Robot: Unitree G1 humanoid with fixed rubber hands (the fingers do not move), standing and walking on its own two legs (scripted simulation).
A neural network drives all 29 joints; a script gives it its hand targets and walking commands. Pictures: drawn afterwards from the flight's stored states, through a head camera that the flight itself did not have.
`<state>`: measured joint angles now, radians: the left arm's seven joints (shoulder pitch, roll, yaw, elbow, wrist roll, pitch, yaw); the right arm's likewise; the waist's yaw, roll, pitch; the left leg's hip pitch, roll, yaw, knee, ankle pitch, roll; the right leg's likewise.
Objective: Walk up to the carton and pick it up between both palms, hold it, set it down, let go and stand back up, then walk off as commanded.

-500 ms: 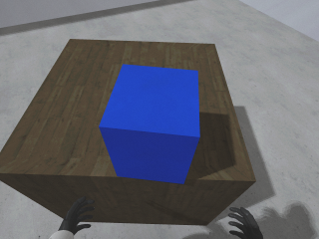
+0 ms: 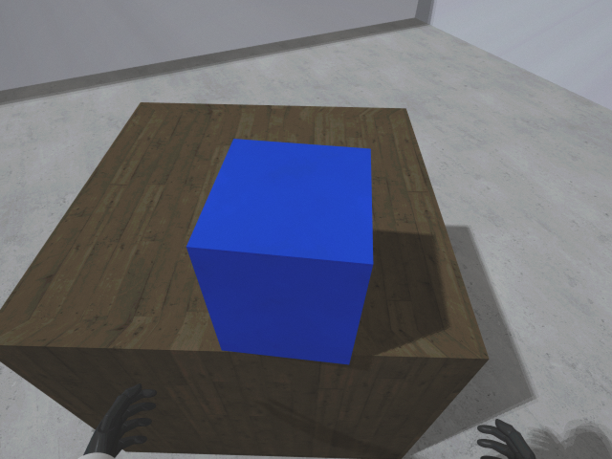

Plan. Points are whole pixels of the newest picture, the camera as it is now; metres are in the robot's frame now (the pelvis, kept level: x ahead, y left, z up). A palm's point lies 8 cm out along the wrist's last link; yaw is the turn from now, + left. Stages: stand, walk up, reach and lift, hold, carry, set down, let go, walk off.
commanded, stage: stand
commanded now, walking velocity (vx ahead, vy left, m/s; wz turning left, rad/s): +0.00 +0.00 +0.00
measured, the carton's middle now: (292, 254) +0.40 +0.01 +0.05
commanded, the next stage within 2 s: walk off in 1.54 s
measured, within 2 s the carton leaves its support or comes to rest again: neither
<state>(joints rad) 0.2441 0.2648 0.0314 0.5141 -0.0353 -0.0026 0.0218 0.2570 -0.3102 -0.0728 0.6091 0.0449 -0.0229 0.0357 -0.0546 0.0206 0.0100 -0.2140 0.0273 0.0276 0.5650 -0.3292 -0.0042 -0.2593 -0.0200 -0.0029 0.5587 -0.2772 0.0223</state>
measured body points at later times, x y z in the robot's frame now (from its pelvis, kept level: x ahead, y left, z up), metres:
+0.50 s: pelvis +0.00 +0.00 +0.00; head -0.01 -0.01 +0.45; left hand +0.18 +0.25 -0.07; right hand +0.13 -0.29 -0.09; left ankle -0.02 +0.12 -0.73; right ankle +0.01 -0.13 -0.73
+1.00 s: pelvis +0.00 +0.00 +0.00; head -0.01 -0.01 +0.45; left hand +0.17 +0.25 -0.07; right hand +0.13 -0.29 -0.09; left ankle -0.02 +0.12 -0.73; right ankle +0.01 -0.13 -0.73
